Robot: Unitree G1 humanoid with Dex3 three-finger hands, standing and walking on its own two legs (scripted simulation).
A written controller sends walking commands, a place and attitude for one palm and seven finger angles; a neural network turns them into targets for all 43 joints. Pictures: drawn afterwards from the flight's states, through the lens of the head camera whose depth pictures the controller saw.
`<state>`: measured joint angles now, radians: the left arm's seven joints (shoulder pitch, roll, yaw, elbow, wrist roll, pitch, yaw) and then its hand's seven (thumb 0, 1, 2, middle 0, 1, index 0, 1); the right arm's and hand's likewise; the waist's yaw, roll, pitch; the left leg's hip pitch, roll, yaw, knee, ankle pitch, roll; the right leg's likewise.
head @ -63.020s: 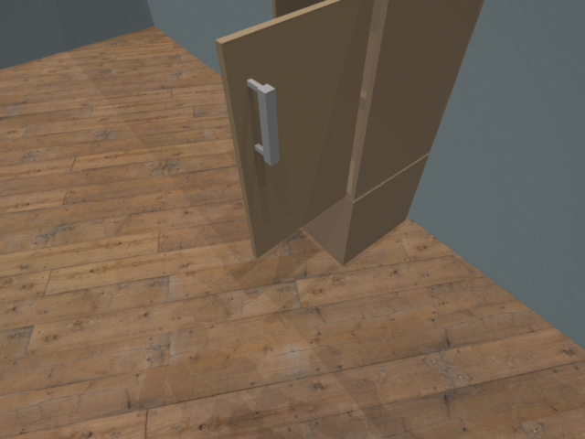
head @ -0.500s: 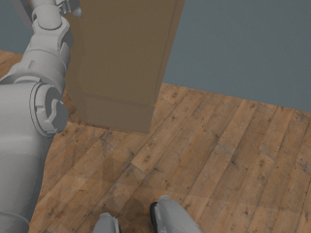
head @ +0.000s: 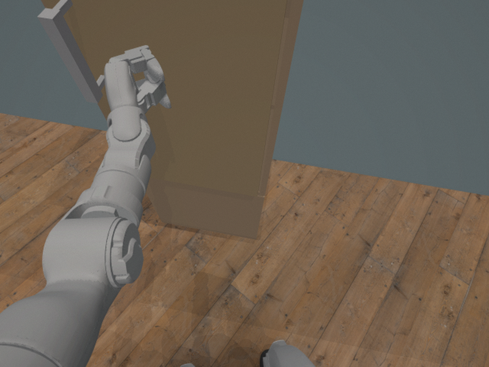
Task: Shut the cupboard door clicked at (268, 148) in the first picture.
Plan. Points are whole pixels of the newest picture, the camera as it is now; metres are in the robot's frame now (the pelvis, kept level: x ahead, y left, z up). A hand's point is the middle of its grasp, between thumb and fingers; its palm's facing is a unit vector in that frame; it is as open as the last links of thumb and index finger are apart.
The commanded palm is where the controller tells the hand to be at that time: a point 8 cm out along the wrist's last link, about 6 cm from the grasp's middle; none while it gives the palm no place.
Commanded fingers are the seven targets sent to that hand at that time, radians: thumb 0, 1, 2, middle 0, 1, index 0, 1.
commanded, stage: pull the fist back off the door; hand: left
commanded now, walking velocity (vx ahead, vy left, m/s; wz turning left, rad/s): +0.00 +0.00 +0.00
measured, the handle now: (80, 54) +0.62 +0.19 +0.13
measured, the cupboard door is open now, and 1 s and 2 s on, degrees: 0 0 0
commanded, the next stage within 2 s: draw the hand back to the body in 0.10 s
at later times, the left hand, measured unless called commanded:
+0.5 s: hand (129, 122) +0.45 +0.10 +0.14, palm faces +0.13 -0.99 -0.02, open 3.1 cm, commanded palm +0.40 +0.15 +0.15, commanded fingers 0.00 0.90 0.90 -1.30 -1.50 -1.30 -1.50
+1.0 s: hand (29, 242) +0.28 +0.18 +0.17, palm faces +0.23 -0.95 -0.23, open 3.3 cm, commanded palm +0.24 +0.24 +0.18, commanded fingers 0.00 0.90 0.90 -0.75 -0.90 -0.75 -0.90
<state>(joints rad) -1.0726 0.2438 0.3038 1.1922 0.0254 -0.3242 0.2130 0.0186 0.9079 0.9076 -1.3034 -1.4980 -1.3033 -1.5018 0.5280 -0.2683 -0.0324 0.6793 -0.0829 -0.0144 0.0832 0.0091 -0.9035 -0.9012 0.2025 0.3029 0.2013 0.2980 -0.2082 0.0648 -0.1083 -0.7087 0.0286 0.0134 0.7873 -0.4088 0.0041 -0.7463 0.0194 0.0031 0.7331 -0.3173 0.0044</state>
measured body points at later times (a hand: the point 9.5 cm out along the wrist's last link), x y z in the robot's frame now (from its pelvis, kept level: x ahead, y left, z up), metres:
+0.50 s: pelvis +0.00 -0.01 +0.01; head +0.04 -0.03 +0.46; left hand +0.44 +0.16 +0.14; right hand +0.07 -0.26 -0.11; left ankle -0.03 +0.11 -0.71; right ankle +0.01 -0.12 -0.71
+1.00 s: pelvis -0.01 -0.01 +0.04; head -0.03 -0.03 +0.48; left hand +0.27 +0.23 +0.18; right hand +0.18 -0.22 -0.05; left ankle -0.03 +0.11 -0.71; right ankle +0.01 -0.12 -0.71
